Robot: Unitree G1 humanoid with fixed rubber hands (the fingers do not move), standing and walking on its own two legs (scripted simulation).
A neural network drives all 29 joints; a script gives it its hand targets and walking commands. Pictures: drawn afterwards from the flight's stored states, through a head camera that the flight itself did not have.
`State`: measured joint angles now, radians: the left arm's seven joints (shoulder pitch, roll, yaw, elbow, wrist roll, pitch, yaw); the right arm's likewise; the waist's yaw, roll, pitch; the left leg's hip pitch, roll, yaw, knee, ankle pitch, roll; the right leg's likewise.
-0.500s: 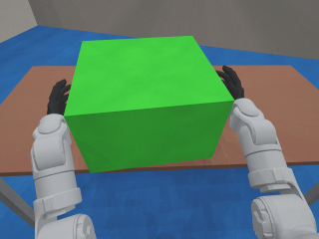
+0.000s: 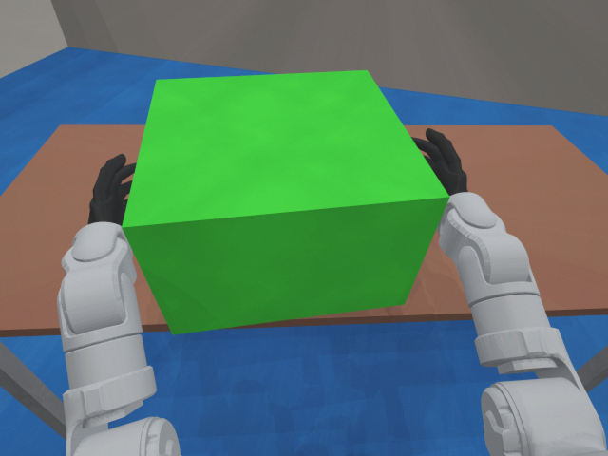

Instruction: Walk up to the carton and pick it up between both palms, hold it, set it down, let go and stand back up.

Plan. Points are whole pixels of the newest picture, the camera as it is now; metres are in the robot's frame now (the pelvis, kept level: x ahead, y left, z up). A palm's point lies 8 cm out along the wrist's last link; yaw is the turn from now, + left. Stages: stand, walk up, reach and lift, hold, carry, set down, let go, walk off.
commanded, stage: hold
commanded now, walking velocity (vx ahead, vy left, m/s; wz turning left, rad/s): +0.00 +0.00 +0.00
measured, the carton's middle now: (278, 190) +0.43 +0.02 +0.16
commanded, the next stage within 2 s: none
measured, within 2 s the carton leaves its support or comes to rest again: neither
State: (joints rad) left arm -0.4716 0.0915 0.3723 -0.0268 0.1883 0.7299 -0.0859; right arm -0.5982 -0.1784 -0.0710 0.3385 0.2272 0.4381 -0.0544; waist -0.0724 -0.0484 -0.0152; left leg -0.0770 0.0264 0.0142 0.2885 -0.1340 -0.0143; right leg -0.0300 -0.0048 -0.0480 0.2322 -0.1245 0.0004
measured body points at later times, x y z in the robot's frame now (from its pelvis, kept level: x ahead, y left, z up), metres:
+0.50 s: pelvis -0.01 +0.00 +0.00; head -0.04 +0.02 +0.45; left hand +0.36 +0.21 +0.18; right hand +0.37 -0.19 +0.20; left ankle +0.02 +0.12 -0.75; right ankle +0.01 -0.12 -0.75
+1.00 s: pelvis +0.00 +0.00 +0.00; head -0.03 +0.03 +0.45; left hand +0.36 +0.22 +0.17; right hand +0.37 -0.19 +0.19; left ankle +0.02 +0.12 -0.75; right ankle +0.01 -0.12 -0.75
